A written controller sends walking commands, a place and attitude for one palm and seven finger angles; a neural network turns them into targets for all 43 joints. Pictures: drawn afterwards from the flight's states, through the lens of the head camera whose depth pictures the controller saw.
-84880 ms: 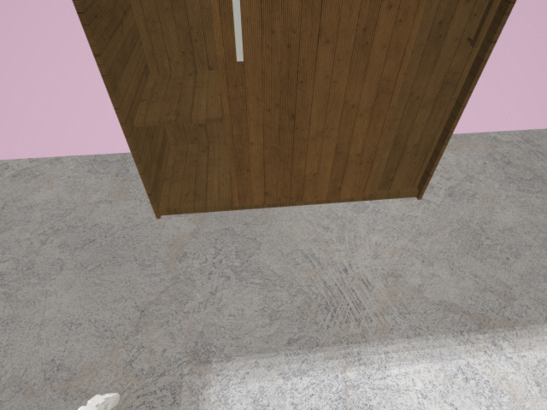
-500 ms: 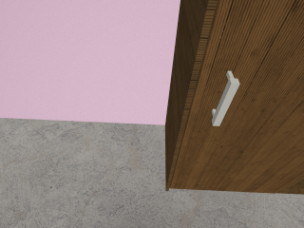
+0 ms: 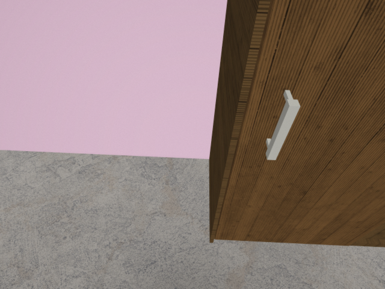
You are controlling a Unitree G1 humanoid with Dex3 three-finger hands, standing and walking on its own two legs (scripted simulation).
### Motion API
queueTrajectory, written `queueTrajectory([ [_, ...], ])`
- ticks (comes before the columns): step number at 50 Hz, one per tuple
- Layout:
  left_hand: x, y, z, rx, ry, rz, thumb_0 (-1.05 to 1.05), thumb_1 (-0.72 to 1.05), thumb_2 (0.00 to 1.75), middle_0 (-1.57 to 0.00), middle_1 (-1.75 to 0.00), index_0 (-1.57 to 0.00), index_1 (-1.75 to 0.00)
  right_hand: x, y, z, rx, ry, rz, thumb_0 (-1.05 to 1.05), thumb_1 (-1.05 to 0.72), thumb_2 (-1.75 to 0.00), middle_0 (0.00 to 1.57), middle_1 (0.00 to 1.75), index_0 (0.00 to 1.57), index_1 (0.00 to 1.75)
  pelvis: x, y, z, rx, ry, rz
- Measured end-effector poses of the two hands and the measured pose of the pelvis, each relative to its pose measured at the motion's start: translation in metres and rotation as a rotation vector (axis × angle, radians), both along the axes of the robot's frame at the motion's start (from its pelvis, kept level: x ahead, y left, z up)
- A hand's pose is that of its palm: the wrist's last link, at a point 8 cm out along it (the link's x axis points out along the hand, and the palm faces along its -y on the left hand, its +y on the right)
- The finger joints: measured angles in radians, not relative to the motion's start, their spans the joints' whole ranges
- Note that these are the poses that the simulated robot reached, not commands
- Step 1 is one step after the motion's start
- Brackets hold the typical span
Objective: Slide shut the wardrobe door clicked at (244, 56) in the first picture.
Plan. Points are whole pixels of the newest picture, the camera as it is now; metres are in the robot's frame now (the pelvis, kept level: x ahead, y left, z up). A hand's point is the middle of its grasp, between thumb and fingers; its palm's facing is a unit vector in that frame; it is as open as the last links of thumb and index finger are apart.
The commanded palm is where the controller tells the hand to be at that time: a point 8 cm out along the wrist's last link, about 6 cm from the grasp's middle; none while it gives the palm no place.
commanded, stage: raise the hand with hooked fingers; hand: right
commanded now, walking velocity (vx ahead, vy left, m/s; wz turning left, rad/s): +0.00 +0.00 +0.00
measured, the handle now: (278, 126) +0.45 -0.17 +0.10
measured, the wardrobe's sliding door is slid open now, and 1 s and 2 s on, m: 0.00 0.00 0.00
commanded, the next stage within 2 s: none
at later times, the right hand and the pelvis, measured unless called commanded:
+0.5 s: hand out of the picture +0.13 -0.18 -0.05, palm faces +0.06 +1.00 -0.02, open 9.0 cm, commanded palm +0.13 -0.24 -0.01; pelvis -0.04 -0.01 -0.07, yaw -1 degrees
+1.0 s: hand (343, 255) +0.19 -0.25 +0.05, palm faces +0.12 +0.99 -0.10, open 12.0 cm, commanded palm +0.16 -0.29 +0.05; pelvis -0.03 -0.02 -0.04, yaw -2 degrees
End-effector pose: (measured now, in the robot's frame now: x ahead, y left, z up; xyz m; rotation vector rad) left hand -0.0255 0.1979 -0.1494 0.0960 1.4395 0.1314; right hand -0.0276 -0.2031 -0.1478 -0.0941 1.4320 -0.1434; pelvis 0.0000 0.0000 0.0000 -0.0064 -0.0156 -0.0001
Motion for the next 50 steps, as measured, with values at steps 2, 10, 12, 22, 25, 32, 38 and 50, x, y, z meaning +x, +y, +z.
queueTrajectory([
  [2,0.003,0.003,-0.001,0.013,-0.021,-0.001,0.01,0.91,0.89,-0.2,-0.3,-0.2,-0.3,0.006,-0.005,0.004,-0.016,-0.032,-0.039,0.01,-0.92,-0.9,0.2,0.3,0.2,0.3,-0.003,-0.002,-0.002,0.012,0.002,0.002],
  [10,0.091,0.043,0.028,0.136,-0.574,-0.083,0.03,0.93,0.89,-0.21,-0.3,-0.2,-0.3,0.156,-0.045,0.13,-0.152,-0.912,0.013,0.05,-0.9,-0.87,0.2,0.34,0.2,0.35,-0.018,-0.015,-0.01,0.003,0.023,-0.03],
  [12,0.12,0.049,0.043,0.163,-0.71,-0.108,0.03,0.92,0.89,-0.21,-0.3,-0.2,-0.3,0.192,-0.027,0.155,-0.065,-1.14,0.057,0.04,-0.86,-0.85,0.2,0.37,0.2,0.37,-0.024,-0.016,-0.016,0.002,0.053,-0.035],
  [22,0.209,0.041,0.087,0.181,-1.013,-0.255,0.01,0.91,0.89,-0.2,-0.3,-0.2,-0.3,0.165,-0.008,0.114,0.157,-1.335,0.149,0.01,-0.6,-0.76,0.22,0.5,0.23,0.51,-0.036,-0.011,-0.061,-0.008,0.144,-0.001],
  [25,0.219,0.023,0.078,0.141,-1.012,-0.29,0.01,0.91,0.89,-0.2,-0.3,-0.2,-0.3,0.132,-0.032,0.107,0.044,-1.246,0.091,0.01,-0.52,-0.73,0.23,0.55,0.23,0.55,-0.037,-0.011,-0.066,0.01,0.146,-0.02],
  [32,0.201,-0.024,0.035,0.015,-0.935,-0.352,0.01,0.9,0.89,-0.2,-0.3,-0.2,-0.3,0.137,-0.053,0.167,-0.063,-1.528,0.115,0.02,-0.36,-0.67,0.23,0.65,0.24,0.66,-0.048,-0.012,-0.071,0.055,0.144,-0.067],
  [38,0.155,-0.028,0.017,-0.018,-0.825,-0.229,0.02,0.9,0.89,-0.21,-0.3,-0.2,-0.31,0.191,-0.037,0.168,0.111,-1.413,0.306,0.01,-0.22,-0.61,0.24,0.74,0.25,0.75,-0.05,-0.013,-0.062,0.046,0.144,-0.051],
  [50,0.127,0.031,0.04,0.15,-0.762,-0.179,0.02,0.9,0.89,-0.21,-0.3,-0.2,-0.3,0.19,-0.093,0.204,-0.08,-1.458,0.126,0.0,0.06,-0.49,0.27,0.92,0.27,0.93,-0.033,-0.017,-0.041,0.038,0.103,-0.037],
])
